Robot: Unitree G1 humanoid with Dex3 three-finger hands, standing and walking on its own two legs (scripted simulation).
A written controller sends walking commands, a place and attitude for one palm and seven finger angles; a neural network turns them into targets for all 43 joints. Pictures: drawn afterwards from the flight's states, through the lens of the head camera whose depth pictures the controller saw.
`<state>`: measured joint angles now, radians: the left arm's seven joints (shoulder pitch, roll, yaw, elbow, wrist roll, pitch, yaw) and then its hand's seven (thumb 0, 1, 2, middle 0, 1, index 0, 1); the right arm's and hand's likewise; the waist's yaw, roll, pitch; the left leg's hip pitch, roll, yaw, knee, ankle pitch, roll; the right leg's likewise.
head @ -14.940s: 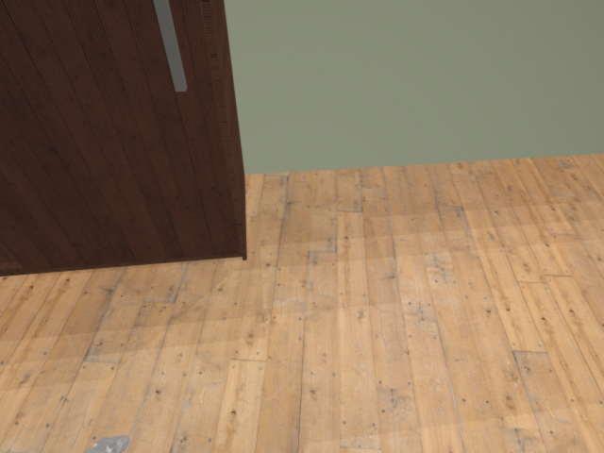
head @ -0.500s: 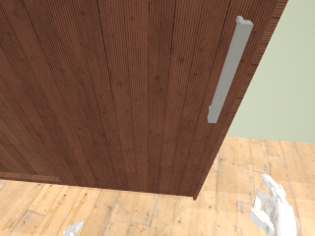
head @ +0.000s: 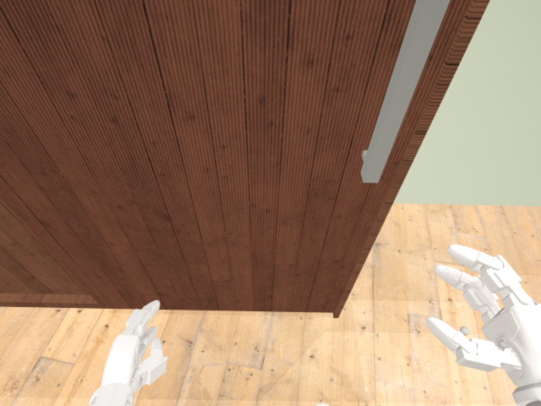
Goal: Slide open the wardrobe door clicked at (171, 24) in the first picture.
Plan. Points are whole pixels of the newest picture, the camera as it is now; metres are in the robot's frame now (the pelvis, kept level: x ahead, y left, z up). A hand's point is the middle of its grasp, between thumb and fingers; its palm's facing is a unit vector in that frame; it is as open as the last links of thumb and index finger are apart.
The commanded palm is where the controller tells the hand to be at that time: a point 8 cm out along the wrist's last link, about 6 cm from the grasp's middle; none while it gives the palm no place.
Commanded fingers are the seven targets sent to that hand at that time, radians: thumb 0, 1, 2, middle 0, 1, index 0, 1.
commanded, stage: raise the hand with hooked fingers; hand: right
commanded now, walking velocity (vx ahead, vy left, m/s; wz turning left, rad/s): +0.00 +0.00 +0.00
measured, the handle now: (393, 91) +0.50 -0.16 +0.22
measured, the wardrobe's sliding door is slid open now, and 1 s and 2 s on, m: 0.00 0.00 0.00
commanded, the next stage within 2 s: move the hooked fingers beside the handle in 1.42 s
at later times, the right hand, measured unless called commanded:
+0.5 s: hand out of the picture +0.25 -0.27 +0.18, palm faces +0.06 +0.99 -0.10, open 13.1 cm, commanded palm +0.22 -0.32 +0.19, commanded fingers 0.00 0.50 -0.30 0.30 1.20 0.30 1.20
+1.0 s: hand out of the picture +0.30 -0.31 +0.25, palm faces +0.11 +0.99 -0.09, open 14.0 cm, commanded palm +0.25 -0.33 +0.26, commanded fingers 0.00 0.50 -0.30 0.30 1.20 0.30 1.20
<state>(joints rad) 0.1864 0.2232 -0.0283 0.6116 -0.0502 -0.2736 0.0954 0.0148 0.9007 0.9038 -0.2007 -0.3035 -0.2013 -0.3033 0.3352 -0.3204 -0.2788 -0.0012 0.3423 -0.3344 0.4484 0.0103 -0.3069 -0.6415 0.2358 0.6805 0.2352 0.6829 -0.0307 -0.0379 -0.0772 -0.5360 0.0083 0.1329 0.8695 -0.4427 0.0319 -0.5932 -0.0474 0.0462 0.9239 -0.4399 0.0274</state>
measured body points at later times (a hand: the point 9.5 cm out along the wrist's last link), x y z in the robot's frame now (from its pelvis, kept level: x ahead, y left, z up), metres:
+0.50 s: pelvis +0.01 -0.02 +0.03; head +0.00 -0.02 +0.48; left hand +0.20 +0.22 -0.02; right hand +0.24 -0.33 +0.19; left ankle +0.00 +0.10 -0.69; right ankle +0.02 -0.13 -0.69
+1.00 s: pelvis +0.01 -0.02 +0.04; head -0.02 +0.01 +0.49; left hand +0.20 +0.21 -0.02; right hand +0.29 -0.36 +0.26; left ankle +0.00 +0.10 -0.69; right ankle +0.02 -0.13 -0.69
